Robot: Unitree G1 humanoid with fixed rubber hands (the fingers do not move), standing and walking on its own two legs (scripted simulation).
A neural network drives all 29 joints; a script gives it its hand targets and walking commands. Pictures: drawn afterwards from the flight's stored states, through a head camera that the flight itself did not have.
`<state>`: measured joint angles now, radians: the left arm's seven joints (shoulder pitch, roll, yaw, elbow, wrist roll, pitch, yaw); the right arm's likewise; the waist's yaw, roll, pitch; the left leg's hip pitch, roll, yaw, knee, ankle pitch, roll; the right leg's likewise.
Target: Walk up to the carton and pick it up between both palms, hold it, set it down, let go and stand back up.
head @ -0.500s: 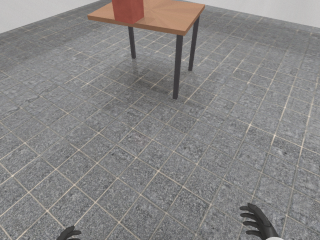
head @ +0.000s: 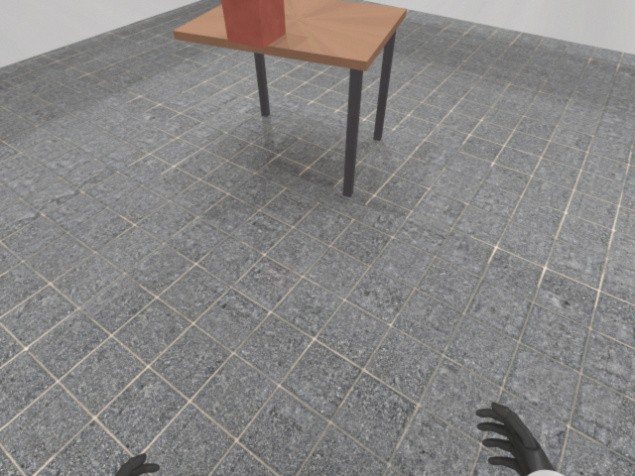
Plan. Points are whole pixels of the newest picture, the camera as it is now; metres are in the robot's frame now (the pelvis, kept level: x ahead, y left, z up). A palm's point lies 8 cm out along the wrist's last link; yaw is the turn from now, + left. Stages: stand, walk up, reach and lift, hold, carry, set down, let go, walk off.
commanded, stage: stand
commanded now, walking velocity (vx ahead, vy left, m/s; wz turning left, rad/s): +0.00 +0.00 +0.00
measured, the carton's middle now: (253, 2) +1.67 +0.22 +0.03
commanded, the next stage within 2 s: none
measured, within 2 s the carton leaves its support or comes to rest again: neither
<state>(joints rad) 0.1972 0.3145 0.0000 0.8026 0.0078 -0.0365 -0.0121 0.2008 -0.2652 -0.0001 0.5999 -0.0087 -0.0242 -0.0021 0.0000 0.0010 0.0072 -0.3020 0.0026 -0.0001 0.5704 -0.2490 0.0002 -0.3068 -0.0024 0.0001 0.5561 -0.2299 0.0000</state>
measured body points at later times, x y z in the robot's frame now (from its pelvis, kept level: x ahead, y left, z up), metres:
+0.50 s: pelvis +0.00 +0.00 +0.00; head +0.00 +0.00 +0.45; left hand +0.12 +0.28 -0.11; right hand +0.17 -0.25 -0.08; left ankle +0.04 +0.12 -0.73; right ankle +0.04 -0.12 -0.73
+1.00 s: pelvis +0.00 +0.00 +0.00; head +0.00 +0.00 +0.45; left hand +0.12 +0.28 -0.11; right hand +0.17 -0.25 -0.08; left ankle +0.04 +0.12 -0.73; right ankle +0.04 -0.12 -0.73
